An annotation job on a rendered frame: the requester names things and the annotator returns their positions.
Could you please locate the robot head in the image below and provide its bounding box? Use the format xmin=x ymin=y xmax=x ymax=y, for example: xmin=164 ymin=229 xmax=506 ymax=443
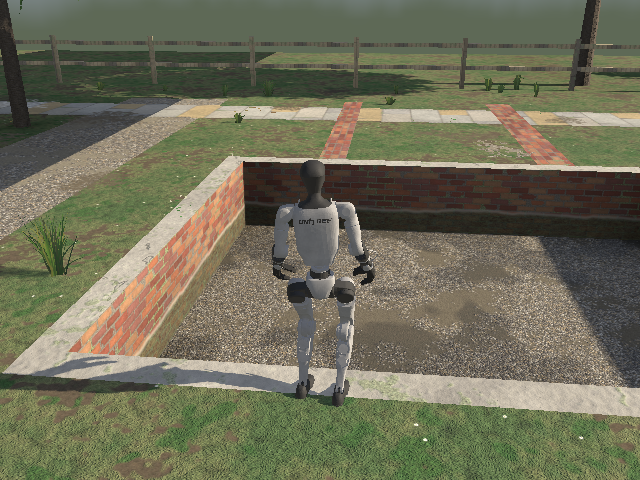
xmin=298 ymin=160 xmax=332 ymax=209

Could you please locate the left robot hand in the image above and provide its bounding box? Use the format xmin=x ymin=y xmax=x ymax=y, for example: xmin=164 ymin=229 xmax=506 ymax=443
xmin=273 ymin=263 xmax=296 ymax=280

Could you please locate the robot left foot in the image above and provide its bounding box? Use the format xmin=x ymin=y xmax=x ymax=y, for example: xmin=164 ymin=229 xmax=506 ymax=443
xmin=295 ymin=374 xmax=315 ymax=399

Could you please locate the right robot upper arm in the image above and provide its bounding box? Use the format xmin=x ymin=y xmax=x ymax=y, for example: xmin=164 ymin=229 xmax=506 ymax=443
xmin=336 ymin=202 xmax=364 ymax=256

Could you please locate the right robot hand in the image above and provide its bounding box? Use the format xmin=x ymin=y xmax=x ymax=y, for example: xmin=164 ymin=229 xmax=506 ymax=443
xmin=353 ymin=264 xmax=376 ymax=285

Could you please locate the robot left forearm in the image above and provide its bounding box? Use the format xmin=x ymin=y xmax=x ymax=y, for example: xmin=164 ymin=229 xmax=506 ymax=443
xmin=272 ymin=244 xmax=285 ymax=270

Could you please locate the left robot upper arm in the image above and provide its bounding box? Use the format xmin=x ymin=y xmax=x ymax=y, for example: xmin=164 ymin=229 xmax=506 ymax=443
xmin=273 ymin=204 xmax=294 ymax=258

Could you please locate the robot right forearm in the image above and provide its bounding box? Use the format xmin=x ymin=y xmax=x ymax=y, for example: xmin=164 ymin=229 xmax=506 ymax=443
xmin=355 ymin=241 xmax=373 ymax=271

